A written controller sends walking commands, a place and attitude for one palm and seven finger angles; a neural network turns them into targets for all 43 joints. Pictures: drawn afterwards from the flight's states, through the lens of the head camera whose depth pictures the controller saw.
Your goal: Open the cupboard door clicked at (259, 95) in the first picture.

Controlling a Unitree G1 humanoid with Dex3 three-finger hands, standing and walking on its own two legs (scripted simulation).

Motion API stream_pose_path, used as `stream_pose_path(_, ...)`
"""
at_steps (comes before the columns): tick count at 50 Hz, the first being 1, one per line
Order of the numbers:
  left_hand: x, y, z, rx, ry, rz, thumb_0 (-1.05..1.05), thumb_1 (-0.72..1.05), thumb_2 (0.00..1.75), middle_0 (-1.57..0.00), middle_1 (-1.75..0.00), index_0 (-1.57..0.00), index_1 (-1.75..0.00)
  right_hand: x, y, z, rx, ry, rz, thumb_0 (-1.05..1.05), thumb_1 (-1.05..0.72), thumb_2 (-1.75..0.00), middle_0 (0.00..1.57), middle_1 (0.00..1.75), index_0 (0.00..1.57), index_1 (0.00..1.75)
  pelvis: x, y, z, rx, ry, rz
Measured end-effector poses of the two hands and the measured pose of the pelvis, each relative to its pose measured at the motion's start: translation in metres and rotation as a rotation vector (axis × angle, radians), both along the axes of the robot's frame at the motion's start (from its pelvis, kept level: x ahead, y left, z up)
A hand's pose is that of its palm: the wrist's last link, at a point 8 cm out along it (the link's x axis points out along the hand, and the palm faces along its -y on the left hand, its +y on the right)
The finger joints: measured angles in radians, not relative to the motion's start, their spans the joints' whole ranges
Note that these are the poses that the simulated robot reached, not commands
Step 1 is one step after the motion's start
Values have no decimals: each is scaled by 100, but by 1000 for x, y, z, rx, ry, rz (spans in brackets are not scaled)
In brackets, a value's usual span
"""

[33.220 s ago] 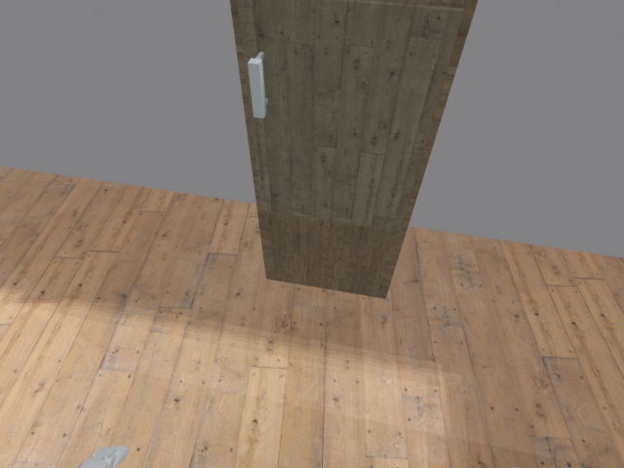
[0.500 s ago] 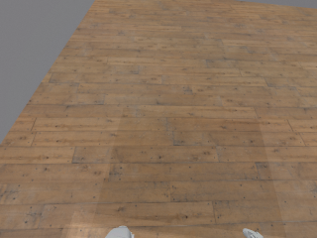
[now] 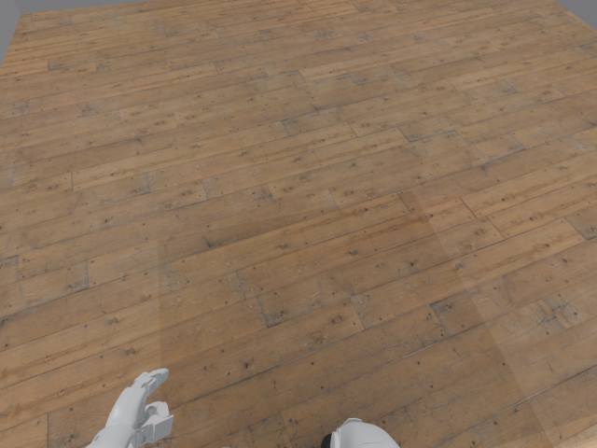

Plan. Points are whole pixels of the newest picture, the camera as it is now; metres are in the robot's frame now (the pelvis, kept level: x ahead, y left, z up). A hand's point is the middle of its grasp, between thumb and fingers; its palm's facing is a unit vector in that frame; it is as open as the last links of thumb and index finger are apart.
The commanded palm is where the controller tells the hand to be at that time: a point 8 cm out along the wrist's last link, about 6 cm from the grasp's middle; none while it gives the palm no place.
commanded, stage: walk to a spot facing it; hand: left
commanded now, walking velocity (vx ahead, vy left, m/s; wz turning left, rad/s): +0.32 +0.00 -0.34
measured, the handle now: out of the picture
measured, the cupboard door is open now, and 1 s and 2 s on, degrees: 37 37 37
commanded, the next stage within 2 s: turn to face it in 0.10 s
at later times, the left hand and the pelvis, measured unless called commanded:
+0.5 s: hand (168, 344) +0.29 +0.23 -0.15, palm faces +0.02 -0.98 -0.18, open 7.4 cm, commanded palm none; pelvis +0.22 +0.04 +0.02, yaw -1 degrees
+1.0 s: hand (186, 329) +0.31 +0.20 -0.15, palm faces +0.30 -0.93 -0.23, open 7.4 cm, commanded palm none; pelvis +0.31 -0.01 +0.02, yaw +18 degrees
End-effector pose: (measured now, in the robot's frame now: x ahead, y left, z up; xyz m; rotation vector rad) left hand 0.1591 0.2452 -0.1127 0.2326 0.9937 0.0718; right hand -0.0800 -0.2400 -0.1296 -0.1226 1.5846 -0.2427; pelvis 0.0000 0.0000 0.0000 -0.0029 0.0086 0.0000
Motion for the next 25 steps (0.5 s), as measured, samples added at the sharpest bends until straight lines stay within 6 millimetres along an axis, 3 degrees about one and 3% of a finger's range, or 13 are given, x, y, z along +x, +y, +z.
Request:
stream_pose_path(6, 3, -15, 0, -19, 185, -18, 0, 91, 90, -20, -30, -19, -29, 145, -9, 20, -39, -267, 14, 1, -91, -89, 20, 30, 20, 30, 55, 1, 23, 10, 19, -65)
stream_pose_path(11, 14, 3, -3, -23, 274, 26, 0, 94, 90, -20, -30, -20, -30, 256, -1, 36, -50, -438, 55, 1, -91, -90, 20, 30, 20, 30, 109, 11, 27, 3, 25, -108)
stream_pose_path(15, 32, 23, -19, -32, 324, 66, 0, 93, 90, -20, -30, -20, -30, 328, 13, 35, -72, -519, 100, 0, -91, -90, 20, 30, 20, 30, 159, 27, 15, -29, 11, -114)
stream_pose_path(19, 61, 35, -29, -18, 346, 78, 1, 92, 90, -20, -30, -20, -30, 362, 30, 31, -76, -511, 118, 0, -91, -89, 20, 30, 20, 30, 194, 35, 9, -15, 0, -107)
stream_pose_path(25, 121, 29, -11, -40, 267, 119, 1, 92, 90, -20, -30, -19, -29, 360, 45, 25, -30, -348, 131, 0, -92, -89, 20, 30, 20, 30, 224, 36, 23, -25, 23, -20)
